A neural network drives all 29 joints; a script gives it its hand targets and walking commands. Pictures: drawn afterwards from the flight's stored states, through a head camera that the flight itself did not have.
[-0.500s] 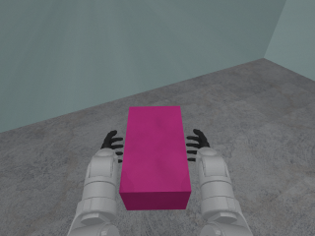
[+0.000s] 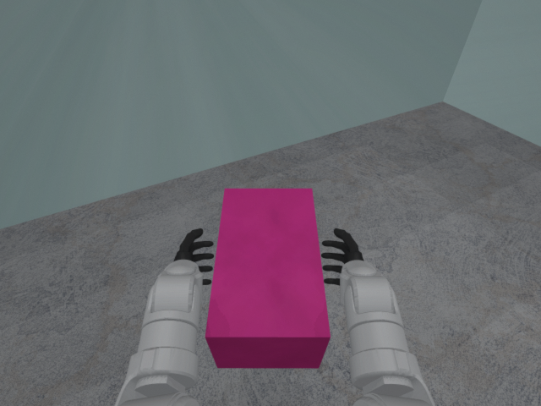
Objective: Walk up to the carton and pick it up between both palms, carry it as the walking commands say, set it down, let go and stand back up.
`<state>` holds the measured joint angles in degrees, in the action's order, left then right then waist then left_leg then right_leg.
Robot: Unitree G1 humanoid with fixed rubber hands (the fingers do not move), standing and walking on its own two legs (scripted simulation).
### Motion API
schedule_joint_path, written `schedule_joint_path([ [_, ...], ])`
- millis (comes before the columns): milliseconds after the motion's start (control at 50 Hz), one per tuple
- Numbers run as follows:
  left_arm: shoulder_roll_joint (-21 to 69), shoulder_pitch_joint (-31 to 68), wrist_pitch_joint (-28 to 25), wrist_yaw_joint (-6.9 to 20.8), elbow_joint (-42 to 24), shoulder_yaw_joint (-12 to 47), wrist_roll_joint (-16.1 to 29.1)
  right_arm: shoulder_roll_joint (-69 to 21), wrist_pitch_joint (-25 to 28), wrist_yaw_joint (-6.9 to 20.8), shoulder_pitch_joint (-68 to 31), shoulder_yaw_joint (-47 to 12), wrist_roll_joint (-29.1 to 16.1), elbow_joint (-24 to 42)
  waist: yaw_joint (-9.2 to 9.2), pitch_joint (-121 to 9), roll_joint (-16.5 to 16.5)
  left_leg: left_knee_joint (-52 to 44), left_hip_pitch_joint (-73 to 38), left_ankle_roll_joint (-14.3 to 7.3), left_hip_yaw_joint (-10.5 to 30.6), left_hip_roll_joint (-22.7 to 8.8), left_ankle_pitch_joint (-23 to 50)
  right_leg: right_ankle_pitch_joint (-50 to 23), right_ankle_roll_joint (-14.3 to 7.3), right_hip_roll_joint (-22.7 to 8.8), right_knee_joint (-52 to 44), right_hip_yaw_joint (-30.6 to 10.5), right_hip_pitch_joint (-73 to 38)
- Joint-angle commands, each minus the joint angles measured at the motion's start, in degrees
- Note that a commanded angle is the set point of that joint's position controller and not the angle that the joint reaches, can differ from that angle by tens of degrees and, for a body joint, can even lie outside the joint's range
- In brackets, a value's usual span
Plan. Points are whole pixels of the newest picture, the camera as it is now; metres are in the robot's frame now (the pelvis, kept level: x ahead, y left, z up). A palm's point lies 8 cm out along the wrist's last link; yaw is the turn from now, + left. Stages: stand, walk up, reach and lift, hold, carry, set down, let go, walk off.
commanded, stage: reach and lift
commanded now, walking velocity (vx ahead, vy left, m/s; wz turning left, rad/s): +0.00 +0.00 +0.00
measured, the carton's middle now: (268, 271) +0.37 +0.00 -0.03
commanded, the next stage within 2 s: hold in 0.32 s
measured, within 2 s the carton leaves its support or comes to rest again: neither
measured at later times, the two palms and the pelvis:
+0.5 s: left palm (183, 283) +0.29 +0.13 +0.06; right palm (356, 280) +0.29 -0.14 +0.06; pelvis -0.01 -0.01 +0.00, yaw +1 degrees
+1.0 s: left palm (181, 281) +0.29 +0.13 +0.06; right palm (354, 279) +0.29 -0.13 +0.06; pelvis -0.01 +0.00 +0.00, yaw +0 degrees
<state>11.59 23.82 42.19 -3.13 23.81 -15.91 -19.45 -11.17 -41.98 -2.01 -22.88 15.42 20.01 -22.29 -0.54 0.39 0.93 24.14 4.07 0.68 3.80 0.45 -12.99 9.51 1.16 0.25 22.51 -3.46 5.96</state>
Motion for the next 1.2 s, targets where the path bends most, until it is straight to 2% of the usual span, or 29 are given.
schedule_joint_path([
  [0, 60.39, 26.59, -2.50, 14.78, -0.98, 26.88, 15.64, -56.18, 2.28, 15.25, -27.46, -27.85, -15.82, 0.93, -0.09, -14.87, 0.13, -4.69, 2.27, 0.33, 0.47, 3.72, 10.71, -7.95, -1.22, 4.91, -1.60, -0.23, -9.02],
  [340, 59.01, 24.73, -1.82, 16.06, -3.62, 28.30, 16.35, -58.84, 1.11, 15.22, -24.82, -30.04, -16.66, 3.42, -0.02, -12.55, -0.74, -5.17, 3.53, -0.81, 0.41, 3.84, 5.31, -3.93, -1.14, 4.26, -2.47, -0.34, -8.54],
  [660, 58.15, 29.23, -2.13, 17.32, -1.39, 26.63, 15.87, -60.30, 1.16, 14.95, -28.11, -28.01, -16.66, -0.25, 0.16, -11.18, -0.88, -4.97, 6.34, -1.39, -0.03, 3.73, -1.93, 3.13, -1.09, 3.71, -2.73, -0.62, -7.39],
  [840, 58.80, 27.81, -1.86, 16.96, -1.41, 26.97, 15.96, -59.58, 1.23, 14.97, -27.01, -28.28, -16.76, 0.20, -0.11, -11.93, -0.47, -4.90, 5.03, -1.08, 0.18, 3.85, 0.96, 0.29, -1.20, 3.95, -2.49, -0.29, -7.53],
  [1040, 59.56, 22.44, -1.34, 16.07, -5.14, 29.83, 17.39, -58.29, 0.87, 15.24, -22.77, -31.68, -18.05, 5.47, -0.21, -13.15, -0.26, -5.01, 2.88, -0.54, 0.71, 3.88, 7.42, -4.83, -1.13, 4.50, -2.42, -0.18, -8.55],
  [1180, 58.97, 19.56, -0.98, 15.57, -7.89, 31.65, 18.28, -57.10, 0.50, 15.32, -20.14, -33.48, -18.72, 8.56, -0.33, -12.73, -0.10, -5.34, 2.62, -0.29, 0.86, 3.80, 9.03, -5.99, -1.02, 4.68, -2.60, -0.14, -8.52],
])
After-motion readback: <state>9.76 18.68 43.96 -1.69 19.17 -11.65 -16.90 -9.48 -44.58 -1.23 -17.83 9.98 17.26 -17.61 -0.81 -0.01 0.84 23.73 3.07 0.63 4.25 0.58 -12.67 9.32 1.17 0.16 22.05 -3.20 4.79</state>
